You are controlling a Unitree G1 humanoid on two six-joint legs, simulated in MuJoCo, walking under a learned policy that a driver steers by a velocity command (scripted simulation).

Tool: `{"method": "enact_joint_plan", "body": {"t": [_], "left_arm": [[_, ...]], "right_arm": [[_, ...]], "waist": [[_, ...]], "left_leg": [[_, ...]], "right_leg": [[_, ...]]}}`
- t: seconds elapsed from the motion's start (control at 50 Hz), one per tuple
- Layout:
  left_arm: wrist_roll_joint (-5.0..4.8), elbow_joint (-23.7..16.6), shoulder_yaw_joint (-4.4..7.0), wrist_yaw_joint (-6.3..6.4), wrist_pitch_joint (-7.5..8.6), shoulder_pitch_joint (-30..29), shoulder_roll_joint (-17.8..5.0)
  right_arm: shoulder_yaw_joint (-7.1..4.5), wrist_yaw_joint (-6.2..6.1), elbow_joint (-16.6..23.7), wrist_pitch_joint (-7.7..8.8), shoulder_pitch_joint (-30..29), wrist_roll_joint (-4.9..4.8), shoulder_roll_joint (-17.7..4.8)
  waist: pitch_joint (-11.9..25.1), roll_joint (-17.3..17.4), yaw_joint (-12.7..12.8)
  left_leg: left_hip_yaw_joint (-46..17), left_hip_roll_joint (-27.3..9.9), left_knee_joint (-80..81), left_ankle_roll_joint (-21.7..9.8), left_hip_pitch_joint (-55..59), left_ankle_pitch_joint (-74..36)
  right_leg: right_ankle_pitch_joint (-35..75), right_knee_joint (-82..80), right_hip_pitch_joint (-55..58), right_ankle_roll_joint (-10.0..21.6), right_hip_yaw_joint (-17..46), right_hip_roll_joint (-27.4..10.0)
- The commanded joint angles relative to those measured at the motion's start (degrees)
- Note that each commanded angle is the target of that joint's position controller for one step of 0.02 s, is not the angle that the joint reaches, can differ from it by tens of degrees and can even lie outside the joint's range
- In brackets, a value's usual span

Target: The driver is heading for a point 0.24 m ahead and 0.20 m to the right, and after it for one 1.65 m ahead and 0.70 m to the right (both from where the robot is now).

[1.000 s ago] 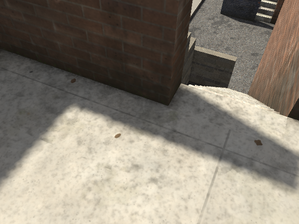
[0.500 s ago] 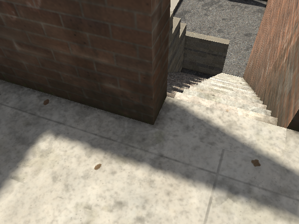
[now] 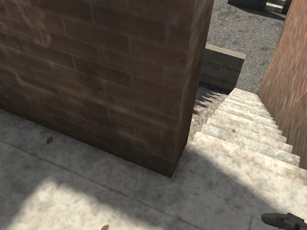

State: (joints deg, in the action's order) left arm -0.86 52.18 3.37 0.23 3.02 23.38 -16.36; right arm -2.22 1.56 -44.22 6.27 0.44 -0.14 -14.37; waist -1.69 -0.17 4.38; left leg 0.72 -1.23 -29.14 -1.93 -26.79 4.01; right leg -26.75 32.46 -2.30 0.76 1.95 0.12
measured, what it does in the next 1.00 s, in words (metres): walks ahead, turning right: right foot, then left foot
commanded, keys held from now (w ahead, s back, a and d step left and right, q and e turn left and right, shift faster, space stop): w+e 0.70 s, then e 0.22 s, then no key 0.08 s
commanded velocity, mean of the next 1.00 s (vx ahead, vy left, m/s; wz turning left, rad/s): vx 0.43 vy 0.00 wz -0.53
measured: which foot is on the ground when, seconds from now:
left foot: down 0.00-0.54, up 0.56-0.92, down 0.94-1.00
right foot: up 0.00-0.50, down 0.52-0.96, up 0.98-1.00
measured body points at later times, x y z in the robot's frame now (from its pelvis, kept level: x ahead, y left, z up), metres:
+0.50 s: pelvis +0.26 -0.05 +0.00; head +0.26 -0.05 +0.45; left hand +0.48 +0.14 -0.10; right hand +0.22 -0.30 -0.14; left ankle +0.11 +0.12 -0.72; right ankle +0.33 -0.19 -0.71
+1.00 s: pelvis +0.46 -0.15 +0.01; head +0.48 -0.16 +0.46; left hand +0.66 +0.06 -0.10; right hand +0.49 -0.45 -0.09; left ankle +0.59 -0.10 -0.72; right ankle +0.34 -0.19 -0.70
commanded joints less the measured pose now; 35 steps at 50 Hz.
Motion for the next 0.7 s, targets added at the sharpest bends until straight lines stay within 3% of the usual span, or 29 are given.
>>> {"method": "enact_joint_plan", "body": {"t": [0.02, 0.04, 0.06, 0.08, 0.1, 0.16, 0.2, 0.22, 0.24, 0.26, 0.28, 0.3, 0.34, 0.38, 0.42, 0.44, 0.46, 0.5, 0.52, 0.54, 0.56, 0.58, 0.6, 0.62, 0.64, 0.66, 0.68, 0.7], "left_arm": [[-1.68, -5.1, -0.11, -0.36, 2.9, 0.5, -4.5], [-2.76, -6.3, 0.96, -0.37, 3.33, -4.0, -7.7], [-2.25, -6.4, 1.03, -0.01, 3.22, -5.9, -7.4], [-1.04, -6.8, 1.1, 0.21, 2.85, -8.0, -6.7], [-0.83, -6.6, 1.19, 0.22, 2.11, -6.8, -5.4], [-0.78, -8.2, 0.58, 0.16, 0.36, -7.9, -2.1], [-0.47, -10.2, 0.28, 0.01, -0.19, -11.8, -1.5], [-0.43, -10.9, 0.28, -0.26, -0.13, -12.8, -1.5], [0.26, -11.6, 0.34, -0.29, 0.3, -14.5, -1.7], [0.13, -12.1, 0.49, -0.71, 0.61, -16.3, -2.4], [6.28, -8.7, -1.11, -3.64, 0.59, -8.6, -0.3], [6.7, -7.6, -0.95, -5.13, 0.17, -7.0, 0.1], [5.44, -9.8, -1.01, -5.26, 0.06, -13.9, -2.3], [4.49, -10.0, -1.64, -4.68, 0.77, -15.8, -2.3], [4.23, -10.2, -2.23, -4.17, 1.24, -17.5, -2.2], [4.47, -10.2, -1.95, -4.03, 1.52, -18.8, -2.4], [4.29, -10.3, -2.14, -3.82, 1.77, -19.0, -1.6], [2.46, -8.9, -0.71, -3.22, 2.84, -15.0, -4.3], [2.01, -7.2, 0.93, -2.34, 3.94, -9.7, -7.4], [2.81, -4.9, 2.6, -0.07, 3.91, -0.2, -10.8], [3.03, -4.6, 4.35, 1.35, 2.85, 9.3, -18.2], [4.77, -1.7, 4.14, -0.22, 3.21, 14.4, -16.8], [3.66, -0.5, 4.21, -1.45, 4.54, 13.5, -13.3], [1.89, -1.8, 2.81, -1.71, 4.87, 7.2, -9.0], [1.69, -2.7, 0.9, -1.93, 4.95, 3.0, -4.4], [2.27, -4.2, 0.0, -2.3, 4.62, -1.4, -2.7], [1.82, -7.0, -0.34, -1.97, 4.08, -6.0, -2.3], [3.02, -8.6, -0.73, -2.2, 3.81, -8.6, -2.8]], "right_arm": [[-4.86, -1.0, -3.4, -0.5, 23.7, 0.43, -13.6], [-4.06, -1.08, -2.7, -0.32, 19.2, 0.59, -10.8], [-3.66, -1.01, -2.4, -0.16, 15.1, 0.57, -9.2], [-3.24, -0.86, -2.4, 0.05, 12.5, 0.68, -7.5], [-3.01, -0.88, -2.6, 0.33, 10.9, 1.05, -6.5], [-3.54, -1.71, -4.8, 1.41, 9.6, 0.42, -7.7], [-3.33, -2.46, -5.6, 0.76, 11.1, 0.56, -7.4], [-3.43, -2.74, -5.8, 0.47, 11.6, 0.72, -8.1], [-3.55, -2.81, -5.3, 0.22, 11.0, 1.7, -9.2], [-3.79, -2.84, -5.1, 0.15, 11.2, 1.57, -10.2], [-0.73, -1.33, -2.7, 2.8, 10.1, 6.33, -2.1], [-1.02, -0.36, -4.0, 3.72, 12.1, 6.11, -4.0], [-1.64, -0.04, -3.6, 3.61, 12.9, 5.43, -8.9], [-2.01, 0.47, -4.6, 2.14, 16.6, 4.96, -9.8], [-2.6, 0.05, -4.2, 0.87, 17.8, 4.77, -10.6], [-3.09, 0.02, -5.0, -0.08, 20.9, 6.35, -12.0], [-3.83, -0.31, -5.2, -0.61, 20.3, 6.44, -13.9], [-3.68, -0.82, -4.1, -1.25, 18.8, 5.86, -13.4], [-3.11, -0.31, -4.1, -1.16, 19.6, 6.73, -12.2], [-1.4, 0.53, -3.1, -0.83, 21.4, 9.16, -7.0], [0.98, 2.29, 1.5, 0.43, 27.7, 10.28, 1.7], [0.23, 2.46, 2.1, 0.55, 17.2, 4.83, -2.3], [0.14, 1.96, 3.2, 0.88, 8.8, 3.29, -4.3], [-0.47, 0.01, 3.5, 0.81, 7.3, 4.32, -6.3], [-0.3, -1.42, 3.1, 0.59, 11.1, 5.89, -5.8], [0.31, -2.11, 2.1, 0.33, 13.7, 6.26, -3.9], [0.44, -2.07, 1.8, -0.01, 13.3, 5.65, -3.1], [0.57, -1.89, 3.3, -0.53, 12.8, 3.94, -3.6]], "waist": [[20.9, 12.5, -11.6], [12.4, 10.8, -10.8], [8.3, 7.5, -9.0], [5.3, 6.1, -7.8], [4.1, 6.7, -5.8], [1.3, 4.3, -3.7], [-0.1, 3.1, -4.6], [-0.2, 3.1, -4.7], [0.0, 3.9, -5.0], [-0.3, 3.4, -5.5], [4.3, 1.7, -2.3], [2.4, 4.3, -2.4], [0.4, 2.2, -3.6], [1.0, 5.1, -4.5], [-0.3, 4.2, -5.3], [-2.5, 4.0, -6.6], [-3.7, 5.3, -5.7], [-0.9, 6.5, -2.0], [3.2, 5.2, 0.6], [12.5, -1.2, 3.5], [28.3, -14.0, -0.2], [20.5, -2.8, 6.2], [8.3, -0.9, 8.2], [4.6, -3.2, 5.1], [5.6, -5.0, 0.3], [3.9, -4.2, -3.8], [3.1, -4.5, -5.8], [3.5, -1.1, -6.5]], "left_leg": [[-37.1, -21.4, 10.0, -12.0, 49.8, 16.2], [-28.8, -19.6, 12.4, -9.6, 42.4, 17.2], [-23.1, -18.0, 14.3, -8.5, 35.0, 12.5], [-18.7, -16.4, 16.6, -8.2, 29.1, 8.3], [-14.6, -15.3, 18.4, -7.8, 24.8, 5.0], [-6.8, -15.3, 21.0, -8.3, 19.2, -3.6], [-3.5, -15.8, 21.8, -8.6, 20.4, -7.9], [-1.6, -15.3, 22.2, -8.4, 20.8, -8.4], [2.5, -13.5, 21.7, -8.0, 19.9, -13.0], [4.5, -12.5, 22.4, -7.6, 18.4, -10.3], [5.1, -15.0, 22.5, -12.4, 17.7, -15.9], [6.1, -16.2, 22.0, -12.5, 21.2, -17.3], [7.7, -16.6, 20.8, -11.5, 26.1, -20.1], [8.3, -17.5, 18.3, -11.3, 32.9, -26.7], [9.0, -18.3, 16.3, -11.0, 37.1, -28.1], [8.2, -20.7, 16.5, -11.5, 40.2, -23.2], [9.6, -21.0, 16.0, -10.9, 39.3, -24.4], [13.0, -18.2, 8.3, -9.2, 34.9, -34.3], [15.4, -14.8, -2.2, -7.0, 29.3, -37.4], [15.8, -12.2, -20.6, -1.6, 15.0, -29.2], [11.3, -0.8, -34.7, 5.6, -4.4, 22.5], [-0.7, 3.5, -43.0, 5.6, -15.6, 29.2], [-5.3, -0.4, -47.1, 3.9, -23.4, 26.1], [-6.7, -3.4, -47.8, 3.2, -21.1, 23.1], [-8.2, -4.8, -44.5, 2.2, -14.5, 19.7], [-8.2, -6.1, -41.3, 1.8, -8.4, 16.9], [-6.0, -5.2, -41.1, 1.9, -3.7, 18.5], [-3.8, -4.8, -36.8, 2.9, -1.1, 18.0]], "right_leg": [[-5.8, 38.4, -38.8, 0.4, 6.4, 0.4], [-1.1, 39.8, -41.7, 1.0, 6.1, -2.2], [3.7, 39.1, -40.0, 0.9, 4.7, -4.8], [7.1, 37.3, -38.0, 0.6, 4.4, -6.1], [9.5, 36.1, -34.6, 0.5, 4.9, -7.4], [11.5, 34.4, -34.5, -0.2, 4.5, -8.8], [15.3, 30.5, -38.7, -0.3, 4.5, -9.0], [18.0, 28.0, -39.3, -0.4, 4.2, -8.6], [21.5, 25.0, -37.3, -1.0, 2.5, -7.6], [24.9, 21.1, -35.3, -1.2, 1.0, -7.5], [25.9, 20.3, -30.6, -0.1, 1.2, -5.8], [24.8, 20.7, -32.7, -0.3, 2.6, -7.2], [24.6, 14.4, -36.9, -0.6, 1.2, -6.7], [20.2, 11.6, -38.1, -0.4, 0.1, -5.4], [15.7, 7.9, -39.2, -0.2, -2.3, -4.1], [15.6, 6.5, -41.7, 0.6, -2.7, -3.5], [15.3, 4.6, -39.7, 1.1, -3.2, -3.3], [20.3, -0.1, -25.8, 3.4, -8.7, 2.9], [23.4, -1.0, -13.4, 5.5, -9.6, 6.5], [40.0, 3.6, 5.3, 11.8, -0.8, 2.4], [55.4, -1.3, 32.6, 28.2, 28.7, -11.5], [51.6, -10.6, 31.5, 25.5, 39.0, -16.6], [35.2, -12.3, 22.0, 20.9, 32.0, -15.9], [26.7, -13.2, 8.9, 20.0, 28.4, -14.1], [25.1, -14.5, -0.9, 19.4, 25.6, -11.9], [25.1, -16.6, -11.0, 18.5, 23.3, -10.8], [27.7, -17.6, -19.2, 18.5, 19.6, -9.2], [30.3, -18.7, -22.8, 18.7, 15.0, -8.7]]}}
Next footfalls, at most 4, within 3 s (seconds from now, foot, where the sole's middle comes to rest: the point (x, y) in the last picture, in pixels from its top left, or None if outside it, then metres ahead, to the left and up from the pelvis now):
0.52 right None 0.37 -0.20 -0.76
0.94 left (195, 193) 0.63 -0.12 -0.76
1.18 right None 0.41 -0.28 -0.76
2.28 right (263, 216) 0.55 -0.41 -0.76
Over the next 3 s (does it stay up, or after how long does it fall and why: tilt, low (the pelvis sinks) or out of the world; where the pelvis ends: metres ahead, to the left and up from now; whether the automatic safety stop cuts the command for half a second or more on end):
stays up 0.67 -0.37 -0.01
